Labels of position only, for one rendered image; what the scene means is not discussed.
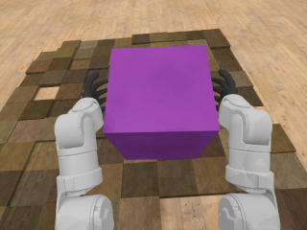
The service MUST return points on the robot right hand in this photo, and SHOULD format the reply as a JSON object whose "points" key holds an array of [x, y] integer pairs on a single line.
{"points": [[228, 87]]}

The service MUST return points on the robot left hand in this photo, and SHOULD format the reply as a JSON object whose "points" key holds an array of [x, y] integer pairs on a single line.
{"points": [[89, 89]]}

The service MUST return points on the right robot upper arm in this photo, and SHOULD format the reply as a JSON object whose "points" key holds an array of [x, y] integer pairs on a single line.
{"points": [[247, 212]]}

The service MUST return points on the left robot upper arm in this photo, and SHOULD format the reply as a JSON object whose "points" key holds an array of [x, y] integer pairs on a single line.
{"points": [[88, 212]]}

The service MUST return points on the carton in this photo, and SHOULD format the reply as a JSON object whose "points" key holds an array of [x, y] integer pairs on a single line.
{"points": [[160, 102]]}

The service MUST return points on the left robot forearm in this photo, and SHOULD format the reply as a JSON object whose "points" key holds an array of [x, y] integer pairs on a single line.
{"points": [[75, 133]]}

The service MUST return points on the right robot forearm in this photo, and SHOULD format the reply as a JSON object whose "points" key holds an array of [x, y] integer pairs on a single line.
{"points": [[250, 144]]}

